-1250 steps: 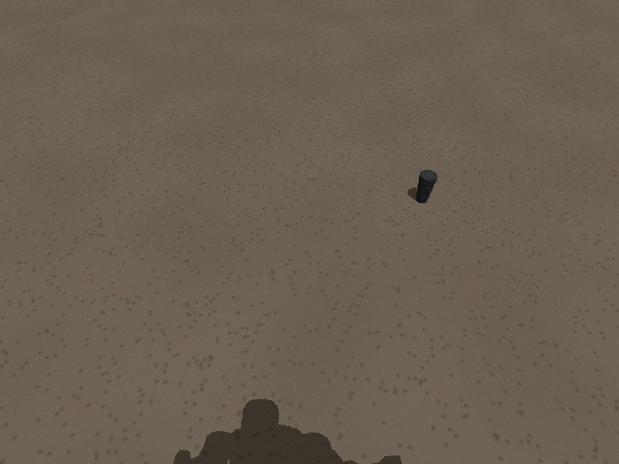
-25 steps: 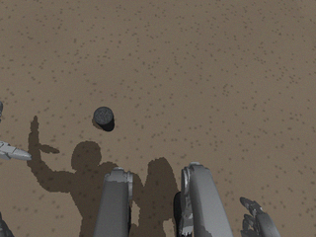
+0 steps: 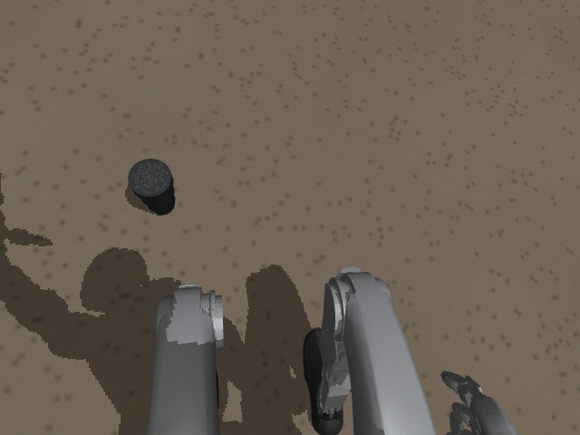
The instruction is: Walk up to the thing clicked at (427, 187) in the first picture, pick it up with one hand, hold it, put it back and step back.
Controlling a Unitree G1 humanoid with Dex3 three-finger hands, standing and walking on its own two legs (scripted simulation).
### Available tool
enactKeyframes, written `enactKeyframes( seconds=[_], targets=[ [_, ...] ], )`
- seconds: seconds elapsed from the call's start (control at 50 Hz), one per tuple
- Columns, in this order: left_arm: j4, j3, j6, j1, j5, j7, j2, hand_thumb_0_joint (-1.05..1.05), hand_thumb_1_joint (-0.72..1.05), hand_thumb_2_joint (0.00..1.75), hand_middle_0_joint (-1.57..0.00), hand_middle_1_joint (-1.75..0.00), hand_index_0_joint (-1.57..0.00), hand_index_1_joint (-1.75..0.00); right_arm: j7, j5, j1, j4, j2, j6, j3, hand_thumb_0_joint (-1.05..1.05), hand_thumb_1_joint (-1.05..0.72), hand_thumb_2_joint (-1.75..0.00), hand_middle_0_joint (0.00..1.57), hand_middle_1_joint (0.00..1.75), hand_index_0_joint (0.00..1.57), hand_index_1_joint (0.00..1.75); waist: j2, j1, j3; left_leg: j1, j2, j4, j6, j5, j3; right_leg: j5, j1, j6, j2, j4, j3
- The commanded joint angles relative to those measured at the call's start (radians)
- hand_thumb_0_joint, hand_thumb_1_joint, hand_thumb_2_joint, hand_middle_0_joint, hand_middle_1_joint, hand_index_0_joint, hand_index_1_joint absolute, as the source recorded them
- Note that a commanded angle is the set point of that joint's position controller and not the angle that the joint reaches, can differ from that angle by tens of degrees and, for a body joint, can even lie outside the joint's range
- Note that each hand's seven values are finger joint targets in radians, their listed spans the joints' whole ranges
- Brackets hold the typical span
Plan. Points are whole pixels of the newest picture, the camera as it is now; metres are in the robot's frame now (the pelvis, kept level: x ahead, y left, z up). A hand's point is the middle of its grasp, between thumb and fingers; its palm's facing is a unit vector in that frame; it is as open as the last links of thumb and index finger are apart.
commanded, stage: go down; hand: left
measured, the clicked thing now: (157, 192) +0.54 +0.21 -0.33
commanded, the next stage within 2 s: approach in 0.66 s
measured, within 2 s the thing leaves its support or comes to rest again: neither
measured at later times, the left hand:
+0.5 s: hand out of the picture +0.46 +0.39 -0.01, palm faces +0.16 -0.98 -0.08, open 16.8 cm
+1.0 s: hand out of the picture +0.47 +0.38 -0.05, palm faces +0.15 -0.99 -0.03, open 17.1 cm
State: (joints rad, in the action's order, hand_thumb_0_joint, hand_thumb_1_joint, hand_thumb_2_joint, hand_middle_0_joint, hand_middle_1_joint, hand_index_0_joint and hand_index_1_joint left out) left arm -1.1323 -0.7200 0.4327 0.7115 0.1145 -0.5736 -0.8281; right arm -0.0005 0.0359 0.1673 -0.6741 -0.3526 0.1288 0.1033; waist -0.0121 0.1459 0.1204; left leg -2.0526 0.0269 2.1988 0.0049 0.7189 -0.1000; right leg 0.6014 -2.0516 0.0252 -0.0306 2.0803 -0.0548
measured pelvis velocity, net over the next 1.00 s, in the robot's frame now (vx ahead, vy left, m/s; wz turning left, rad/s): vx -0.01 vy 0.01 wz -0.05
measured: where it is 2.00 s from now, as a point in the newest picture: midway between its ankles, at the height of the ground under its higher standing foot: (263, 417)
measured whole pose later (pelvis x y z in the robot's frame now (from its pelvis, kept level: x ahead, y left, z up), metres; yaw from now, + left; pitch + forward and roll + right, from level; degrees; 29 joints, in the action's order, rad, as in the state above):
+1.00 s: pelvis -0.01 +0.01 -0.05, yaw -3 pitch +30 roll -10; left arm -1.29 -0.74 0.49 0.84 0.14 -0.63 -1.01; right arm 0.02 0.08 0.14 -0.61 -0.40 0.08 0.22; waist -0.04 0.21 0.01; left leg -2.19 0.04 2.37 -0.01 0.71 -0.15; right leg 0.58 -2.15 0.04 -0.03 2.20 -0.09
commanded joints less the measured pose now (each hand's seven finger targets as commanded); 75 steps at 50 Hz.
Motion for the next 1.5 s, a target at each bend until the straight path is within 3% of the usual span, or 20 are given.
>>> enactKeyframes(
  seconds=[0.0, 0.06, 0.18, 0.24, 0.38, 0.66, 0.74, 0.76, 0.82, 0.9, 1.0, 1.08, 1.12, 1.14, 1.22, 1.26, 1.3, 1.34, 1.38, 1.48],
  targets=[
    [0.182, -0.056, 0.059, 0.268, 0.031, -0.009, -0.401, 0.0, -0.43, 0.08, -0.03, -0.1, -0.04, -0.08, -0.02, -0.003, 0.143, 0.035, -0.243, 0.023, -0.077, 0.0, -0.9, -0.9, 0.2, 0.3, 0.2, 0.3, 0.282, -0.023, 0.576, 0.407, -0.019, -0.323, -0.021, -0.141, 0.028, -0.077, 0.305, -0.064, 0.01, -0.151, -0.038],
    [0.185, -0.072, 0.062, 0.285, 0.027, -0.011, -0.441, 0.0, -0.41, 0.09, -0.03, -0.1, -0.03, -0.09, -0.019, 0.0, 0.153, 0.038, -0.245, 0.019, -0.071, 0.0, -0.9, -0.9, 0.2, 0.3, 0.2, 0.3, 0.267, -0.018, 0.599, 0.392, -0.017, -0.298, -0.024, -0.152, 0.033, -0.079, 0.325, -0.062, 0.01, -0.144, -0.04],
    [0.187, -0.069, 0.06, 0.327, 0.025, -0.023, -0.459, 0.0, -0.39, 0.09, -0.03, -0.1, -0.03, -0.09, -0.019, 0.005, 0.15, 0.043, -0.26, 0.011, -0.062, 0.0, -0.9, -0.9, 0.2, 0.3, 0.2, 0.3, 0.283, -0.001, 0.583, 0.384, -0.017, -0.28, -0.023, -0.13, 0.019, -0.067, 0.273, -0.062, 0.009, -0.123, -0.049],
    [0.176, -0.079, 0.057, 0.319, 0.024, -0.028, -0.475, 0.0, -0.4, 0.09, -0.03, -0.1, -0.03, -0.09, -0.018, 0.01, 0.162, 0.042, -0.263, 0.005, -0.051, 0.0, -0.9, -0.9, 0.2, 0.3, 0.2, 0.3, 0.309, 0.0, 0.599, 0.397, -0.017, -0.265, -0.018, -0.183, 0.017, -0.102, 0.279, -0.064, 0.007, -0.101, -0.053],
    [0.169, -0.077, 0.062, 0.352, 0.021, -0.037, -0.505, 0.0, -0.37, 0.11, -0.02, -0.11, -0.03, -0.1, -0.017, 0.012, 0.147, 0.051, -0.273, -0.004, -0.038, 0.0, -0.9, -0.9, 0.2, 0.3, 0.2, 0.3, 0.311, 0.009, 0.552, 0.362, -0.019, -0.258, -0.022, -0.117, 0.004, -0.058, 0.234, -0.063, 0.011, -0.089, -0.062],
    [0.155, -0.09, 0.06, 0.354, 0.028, -0.059, -0.543, 0.0, -0.35, 0.12, -0.02, -0.11, -0.02, -0.1, -0.016, 0.017, 0.146, 0.058, -0.291, -0.025, -0.019, 0.0, -0.89, -0.9, 0.2, 0.3, 0.2, 0.3, 0.342, 0.027, 0.539, 0.365, -0.021, -0.23, -0.019, -0.166, -0.011, -0.093, 0.218, -0.063, 0.012, -0.061, -0.074],
    [0.145, -0.091, 0.059, 0.35, 0.019, -0.062, -0.56, 0.0, -0.37, 0.17, -0.04, -0.15, -0.03, -0.16, -0.015, 0.023, 0.141, 0.064, -0.296, -0.031, -0.013, 0.0, -0.91, -0.9, 0.2, 0.3, 0.2, 0.3, 0.343, 0.031, 0.542, 0.354, -0.02, -0.216, -0.022, -0.162, -0.003, -0.091, 0.23, -0.062, 0.013, -0.066, -0.072],
    [0.147, -0.098, 0.059, 0.339, 0.014, -0.06, -0.576, 0.0, -0.45, 0.09, -0.06, -0.08, -0.05, -0.08, -0.014, 0.024, 0.15, 0.062, -0.296, -0.032, -0.013, 0.0, -0.89, -0.9, 0.2, 0.3, 0.2, 0.3, 0.338, 0.03, 0.547, 0.345, -0.019, -0.212, -0.022, -0.169, 0.002, -0.095, 0.249, -0.061, 0.014, -0.066, -0.071],
    [0.063, -0.076, 0.061, 0.31, 0.024, -0.064, -0.515, 0.0, -0.46, 0.02, -0.06, -0.09, -0.06, -0.08, -0.009, 0.026, 0.138, 0.072, -0.294, -0.033, -0.001, 0.0, -0.9, -0.9, 0.2, 0.3, 0.2, 0.3, 0.275, 0.059, 0.48, 0.281, -0.019, -0.192, -0.028, -0.151, -0.004, -0.082, 0.237, -0.057, 0.019, -0.068, -0.081],
    [0.023, -0.049, 0.098, 0.348, 0.048, -0.07, -0.489, 0.0, -0.48, 0.01, -0.06, -0.08, -0.06, -0.08, -0.001, 0.033, 0.124, 0.086, -0.305, -0.031, 0.018, 0.0, -0.9, -0.9, 0.2, 0.3, 0.2, 0.3, 0.245, 0.088, 0.448, 0.246, -0.023, -0.153, -0.032, -0.124, -0.01, -0.062, 0.22, -0.054, 0.026, -0.058, -0.09],
    [-0.062, 0.011, 0.159, 0.365, 0.038, -0.034, -0.441, 0.0, -0.5, 0.04, -0.06, -0.09, -0.05, -0.09, 0.013, 0.06, 0.101, 0.098, -0.315, -0.035, 0.054, 0.0, -0.89, -0.9, 0.2, 0.3, 0.2, 0.3, 0.25, 0.117, 0.406, 0.222, -0.03, -0.115, -0.027, -0.11, -0.019, -0.059, 0.216, -0.052, 0.034, -0.027, -0.11],
    [-0.063, 0.022, 0.242, 0.396, 0.018, 0.014, -0.465, 0.0, -0.51, 0.06, -0.05, -0.1, -0.05, -0.09, 0.027, 0.092, 0.062, 0.108, -0.337, -0.051, 0.087, 0.0, -0.89, -0.9, 0.2, 0.3, 0.2, 0.3, 0.313, 0.126, 0.407, 0.279, -0.039, -0.095, -0.011, -0.123, -0.043, -0.074, 0.191, -0.052, 0.037, 0.014, -0.129],
    [-0.038, -0.013, 0.288, 0.416, 0.008, 0.043, -0.533, 0.0, -0.53, 0.07, -0.05, -0.1, -0.05, -0.1, 0.032, 0.106, 0.051, 0.108, -0.349, -0.063, 0.112, 0.0, -0.9, -0.9, 0.2, 0.3, 0.2, 0.3, 0.379, 0.125, 0.419, 0.34, -0.045, -0.094, 0.005, -0.179, -0.066, -0.109, 0.178, -0.055, 0.035, 0.053, -0.141],
    [-0.088, 0.007, 0.302, 0.398, 0.005, 0.051, -0.505, 0.0, -0.51, 0.07, -0.05, -0.1, -0.04, -0.1, 0.034, 0.117, 0.042, 0.107, -0.357, -0.07, 0.122, 0.0, -0.9, -0.9, 0.2, 0.3, 0.2, 0.3, 0.392, 0.143, 0.413, 0.346, -0.046, -0.085, 0.009, -0.199, -0.071, -0.122, 0.189, -0.055, 0.035, 0.061, -0.148],
    [-0.108, -0.006, 0.373, 0.415, -0.014, 0.104, -0.55, 0.0, -0.52, 0.09, -0.05, -0.11, -0.04, -0.12, 0.039, 0.156, -0.001, 0.115, -0.372, -0.094, 0.169, 0.0, -0.91, -0.9, 0.2, 0.3, 0.2, 0.3, 0.43, 0.166, 0.369, 0.348, -0.054, -0.052, 0.015, -0.226, -0.083, -0.147, 0.191, -0.052, 0.039, 0.081, -0.166],
    [-0.15, 0.012, 0.4, 0.393, -0.031, 0.13, -0.538, 0.0, -0.52, 0.1, -0.05, -0.12, -0.04, -0.12, 0.042, 0.179, -0.023, 0.118, -0.381, -0.107, 0.189, 0.0, -0.92, -0.91, 0.2, 0.3, 0.2, 0.3, 0.449, 0.185, 0.359, 0.358, -0.059, -0.026, 0.018, -0.253, -0.085, -0.167, 0.204, -0.051, 0.045, 0.09, -0.176],
    [-0.175, 0.036, 0.428, 0.394, -0.025, 0.153, -0.502, 0.0, -0.51, 0.09, -0.05, -0.12, -0.04, -0.12, 0.046, 0.195, -0.043, 0.121, -0.388, -0.115, 0.211, 0.0, -0.93, -0.91, 0.2, 0.3, 0.2, 0.3, 0.43, 0.219, 0.333, 0.332, -0.062, -0.004, 0.015, -0.255, -0.089, -0.181, 0.233, -0.046, 0.051, 0.087, -0.189],
    [-0.204, 0.041, 0.458, 0.383, -0.025, 0.17, -0.513, 0.0, -0.52, 0.09, -0.05, -0.12, -0.04, -0.12, 0.048, 0.209, -0.064, 0.127, -0.402, -0.124, 0.235, 0.0, -0.93, -0.91, 0.2, 0.3, 0.2, 0.3, 0.412, 0.241, 0.316, 0.323, -0.068, 0.008, 0.014, -0.246, -0.102, -0.181, 0.25, -0.041, 0.057, 0.09, -0.206],
    [-0.254, 0.08, 0.488, 0.377, -0.028, 0.188, -0.478, 0.0, -0.52, 0.1, -0.04, -0.13, -0.04, -0.12, 0.051, 0.223, -0.082, 0.129, -0.41, -0.132, 0.258, 0.0, -0.93, -0.91, 0.2, 0.3, 0.2, 0.3, 0.397, 0.269, 0.283, 0.303, -0.07, 0.02, 0.014, -0.239, -0.117, -0.186, 0.258, -0.037, 0.061, 0.099, -0.22],
    [-0.281, 0.096, 0.571, 0.389, -0.01, 0.264, -0.487, 0.0, -0.59, 0.03, -0.06, -0.1, -0.06, -0.09, 0.054, 0.251, -0.149, 0.148, -0.437, -0.153, 0.309, 0.0, -0.94, -0.91, 0.2, 0.3, 0.2, 0.3, 0.402, 0.291, 0.247, 0.318, -0.083, 0.035, 0.022, -0.219, -0.158, -0.181, 0.256, -0.028, 0.071, 0.114, -0.252]
  ],
)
